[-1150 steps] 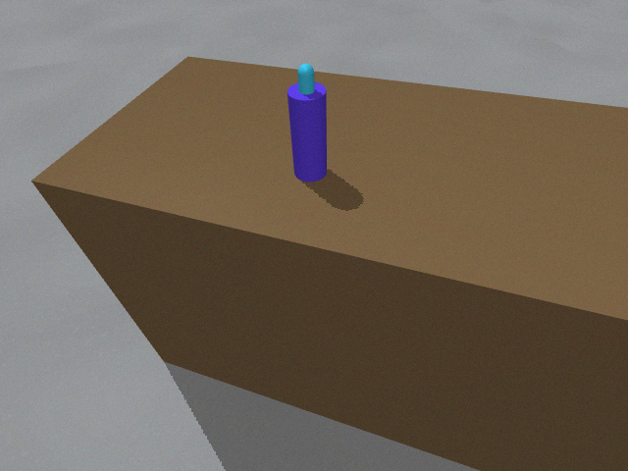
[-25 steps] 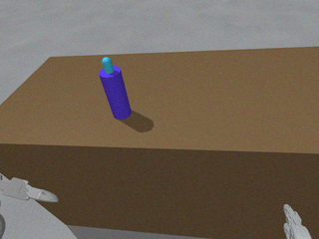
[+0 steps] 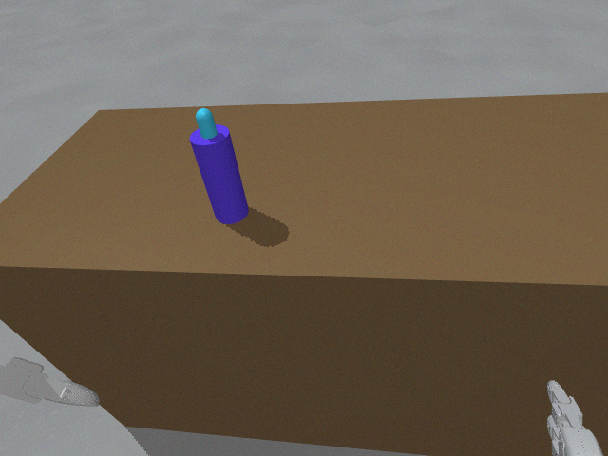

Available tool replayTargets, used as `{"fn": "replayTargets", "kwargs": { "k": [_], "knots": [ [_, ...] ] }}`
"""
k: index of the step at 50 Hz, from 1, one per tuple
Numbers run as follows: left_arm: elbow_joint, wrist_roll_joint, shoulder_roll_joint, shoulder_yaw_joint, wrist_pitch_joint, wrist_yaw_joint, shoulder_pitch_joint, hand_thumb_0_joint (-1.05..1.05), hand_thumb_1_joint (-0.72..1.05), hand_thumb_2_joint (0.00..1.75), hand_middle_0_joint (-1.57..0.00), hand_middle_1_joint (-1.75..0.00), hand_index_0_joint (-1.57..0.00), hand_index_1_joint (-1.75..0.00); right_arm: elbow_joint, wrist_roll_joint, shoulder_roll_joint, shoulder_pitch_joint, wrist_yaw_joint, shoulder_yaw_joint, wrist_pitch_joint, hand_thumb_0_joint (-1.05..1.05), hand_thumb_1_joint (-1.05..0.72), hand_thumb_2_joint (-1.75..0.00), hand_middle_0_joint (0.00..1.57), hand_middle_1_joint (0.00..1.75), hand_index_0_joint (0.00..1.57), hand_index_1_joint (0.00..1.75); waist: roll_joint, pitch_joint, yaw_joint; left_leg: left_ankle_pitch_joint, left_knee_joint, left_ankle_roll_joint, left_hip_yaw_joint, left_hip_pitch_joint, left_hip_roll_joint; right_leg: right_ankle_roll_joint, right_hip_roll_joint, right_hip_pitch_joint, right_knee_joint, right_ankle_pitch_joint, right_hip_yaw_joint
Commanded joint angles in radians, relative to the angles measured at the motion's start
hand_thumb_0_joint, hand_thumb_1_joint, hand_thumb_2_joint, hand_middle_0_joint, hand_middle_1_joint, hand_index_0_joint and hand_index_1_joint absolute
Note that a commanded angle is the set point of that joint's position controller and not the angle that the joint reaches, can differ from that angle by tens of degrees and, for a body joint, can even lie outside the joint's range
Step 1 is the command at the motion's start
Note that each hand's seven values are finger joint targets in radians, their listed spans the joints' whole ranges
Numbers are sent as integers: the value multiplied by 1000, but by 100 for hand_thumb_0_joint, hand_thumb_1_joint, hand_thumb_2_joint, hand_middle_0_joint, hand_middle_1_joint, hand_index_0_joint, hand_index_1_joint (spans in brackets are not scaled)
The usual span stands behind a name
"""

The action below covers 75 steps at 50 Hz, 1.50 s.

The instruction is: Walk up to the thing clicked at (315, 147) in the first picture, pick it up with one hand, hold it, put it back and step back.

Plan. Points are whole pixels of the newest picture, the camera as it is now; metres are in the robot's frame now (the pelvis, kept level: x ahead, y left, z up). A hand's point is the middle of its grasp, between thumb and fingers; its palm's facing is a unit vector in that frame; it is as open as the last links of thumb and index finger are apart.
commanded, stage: home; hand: left
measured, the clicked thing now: (218, 166) +0.52 +0.20 +0.14
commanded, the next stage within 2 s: none
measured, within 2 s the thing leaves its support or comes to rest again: neither
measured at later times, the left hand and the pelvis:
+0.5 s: hand (169, 417) +0.18 +0.21 +0.00, palm faces +0.18 -0.95 -0.26, open 17.6 cm; pelvis +0.01 +0.01 +0.00, yaw +0 degrees
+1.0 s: hand (212, 427) +0.20 +0.19 -0.09, palm faces +0.09 -0.97 -0.24, open 17.5 cm; pelvis +0.02 +0.01 +0.00, yaw -1 degrees
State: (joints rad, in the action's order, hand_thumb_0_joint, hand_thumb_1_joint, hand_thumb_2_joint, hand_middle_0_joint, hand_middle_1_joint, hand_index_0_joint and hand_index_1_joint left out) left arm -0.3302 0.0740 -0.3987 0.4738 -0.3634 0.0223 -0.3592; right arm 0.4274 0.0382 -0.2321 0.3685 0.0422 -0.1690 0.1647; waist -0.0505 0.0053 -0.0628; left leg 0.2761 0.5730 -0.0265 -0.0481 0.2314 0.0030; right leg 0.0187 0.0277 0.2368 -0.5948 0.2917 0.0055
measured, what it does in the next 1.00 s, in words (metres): stands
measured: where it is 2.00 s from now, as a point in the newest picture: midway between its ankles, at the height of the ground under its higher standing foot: outside the picture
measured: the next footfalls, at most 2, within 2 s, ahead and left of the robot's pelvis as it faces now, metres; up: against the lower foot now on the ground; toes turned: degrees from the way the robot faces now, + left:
none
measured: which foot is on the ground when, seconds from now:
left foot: down 0.00-1.00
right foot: down 0.00-1.00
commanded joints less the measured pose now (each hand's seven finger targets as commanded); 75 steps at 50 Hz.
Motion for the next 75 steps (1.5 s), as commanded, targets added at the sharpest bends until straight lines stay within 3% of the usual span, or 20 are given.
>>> {"fn": "replayTargets", "kwargs": {
  "k": [1, 6, 10, 13, 14, 17, 20, 27, 28, 29, 30, 31, 38, 48, 54, 56, 57, 59, 64, 75],
  "knots": [
    [-153, 15, -133, 31, -51, -6, 107, 0, -53, 7, -5, -6, -5, -6, -168, 2, -66, -83, -4, 17, 70, 0, 24, -31, 13, 18, 13, 18, 32, 34, -10, 44, -144, 39, 76, 49, -31, -7, -14, 35, 158, 40, -46],
    [-132, 11, -103, -12, -51, -10, 6, 0, -52, 8, -5, -6, -5, -6, -116, -2, 1, -138, -19, 103, 71, 0, -16, -57, 14, 20, 14, 20, 4, 12, -38, 26, -142, 40, 75, 68, -28, -9, -16, 0, 154, 22, -48],
    [-95, -3, -63, -77, -33, -8, -70, 0, -53, 8, -5, -6, -5, -6, -84, -15, -78, -169, -12, 41, 65, 0, -46, -65, 16, 23, 16, 23, 0, -48, -8, -22, -139, 34, 66, 37, -15, -12, -27, -19, 138, -35, -54],
    [-48, -14, -9, -156, -16, -5, -96, 0, -56, 5, -5, -6, -5, -5, -61, -19, -116, -178, -5, 7, 62, 0, -56, -71, 17, 24, 17, 24, 32, -71, 24, -61, -136, 33, 56, 3, -6, -11, -35, -16, 132, -79, -61],
    [-39, -19, -32, -140, -8, 0, -107, 0, -56, 6, -5, -6, -5, -5, -79, -22, -135, -191, 1, -3, 64, 0, -57, -71, 17, 25, 17, 25, 54, -101, 29, -101, -132, 33, 55, -25, -4, -9, -37, -23, 125, -110, -64],
    [30, -34, 38, -244, 20, 2, -106, 0, -61, 3, -4, -5, -5, -5, -39, -21, -48, -213, 4, 70, 59, 0, -54, -69, 16, 24, 16, 24, 68, -35, 35, -82, -137, 38, 63, -11, -13, -8, -30, 15, 144, -87, -59],
    [93, -45, 57, -289, 45, 7, -47, 0, -61, 2, -4, -5, -4, -4, -9, -24, -17, -197, 12, 99, 58, 0, -67, -77, 18, 26, 18, 26, 61, -35, 52, -56, -146, 39, 60, -4, -9, -7, -30, 24, 144, -72, -63],
    [407, -63, 89, -361, 110, 8, -35, 0, -60, 3, -4, -5, -5, -5, 51, -36, -56, -186, 23, 82, 45, 0, -89, -90, 20, 30, 20, 30, 39, -62, 69, -169, -107, 34, 72, -3, -15, -11, -17, 12, 126, -192, -55],
    [421, -62, 90, -367, 116, 7, 1, 0, -59, 4, -4, -5, -5, -5, 46, -33, -25, -212, 19, 117, 41, 0, -89, -90, 20, 30, 20, 30, 24, -73, 56, -169, -106, 32, 70, 1, -16, -13, -16, 10, 127, -189, -55],
    [395, -61, 47, -265, 106, 41, 13, 0, -61, 2, -4, -4, -4, -4, 101, -43, -108, -207, 23, 118, 37, 0, -89, -90, 20, 30, 20, 30, 54, -60, 36, -144, -90, 26, 60, 10, -15, -13, -27, -5, 126, -156, -56],
    [502, -72, 113, -355, 124, 39, -24, 0, -60, 3, -4, -5, -4, -4, 98, -40, -100, -206, 26, 120, 34, 0, -89, -90, 20, 30, 20, 30, 60, -65, 60, -153, -84, 27, 63, 8, -16, -16, -27, 7, 120, -166, -55],
    [537, -70, 128, -382, 131, 37, 17, 0, -59, 4, -5, -5, -5, -5, 97, -40, -92, -218, 24, 125, 34, 0, -89, -90, 20, 30, 20, 30, 58, -47, 65, -137, -80, 27, 64, 32, -17, -16, -26, 18, 120, -154, -53],
    [623, -78, 110, -394, 151, 67, 156, 0, -55, 6, -5, -5, -5, -5, 122, -42, -95, -210, 24, 127, 19, 0, -89, -90, 20, 30, 20, 30, 10, -162, 63, -198, -38, 17, 70, 14, -10, -20, -28, 5, 71, -218, -47],
    [697, -76, 148, -437, 195, 90, 102, 0, -56, 5, -5, -5, -5, -5, 116, -36, -104, -223, 16, 122, 2, 0, -90, -90, 20, 30, 20, 30, 58, -128, 50, -181, -46, 17, 73, 51, -3, -20, -38, 4, 80, -198, -56],
    [683, -74, 132, -422, 204, 89, 162, 0, -55, 6, -5, -5, -5, -5, 114, -33, -103, -233, 14, 124, -11, 0, -90, -90, 20, 30, 20, 30, 56, -86, 58, -107, -61, 18, 78, 61, -2, -19, -40, 40, 91, -130, -49],
    [676, -73, 120, -411, 205, 93, 158, 0, -56, 5, -5, -5, -5, -5, 112, -32, -105, -231, 15, 124, -14, 0, -90, -90, 20, 30, 20, 30, 49, -96, 58, -105, -61, 17, 75, 60, -1, -19, -41, 38, 89, -132, -49],
    [881, -123, -124, -377, 259, 56, 124, 0, -52, 8, -6, -7, -6, -7, 215, -91, -260, -196, -11, 76, -76, 0, -90, -90, 20, 30, 20, 30, 8, -128, 73, -242, -13, 40, -24, -4, 79, -68, 77, 14, 35, -305, 65],
    [907, -120, -109, -388, 275, 36, 88, 0, -61, 2, -4, -4, -4, -4, 236, -81, -249, -187, -23, 78, -108, 0, -89, -90, 20, 30, 20, 30, 14, -174, 61, -294, -1, 60, -26, -25, 80, -81, 84, -20, 29, -380, 71],
    [1031, -103, -104, -440, 282, 15, 183, 0, -57, 4, -5, -5, -5, -5, 325, -65, -241, -214, -46, 99, -123, 0, -90, -90, 20, 30, 20, 30, 84, -41, 80, -152, -67, 54, -46, 4, 70, -72, 85, 42, 120, -213, 84],
    [1268, -95, -181, -464, 315, 3, 225, 0, -58, 4, -5, -5, -5, -5, 520, -58, -307, -255, -54, 119, -145, 0, -90, -90, 20, 30, 20, 30, 53, 8, 63, -62, -216, 52, -76, -38, 80, -56, 84, -8, 248, -24, 98]
  ]
}}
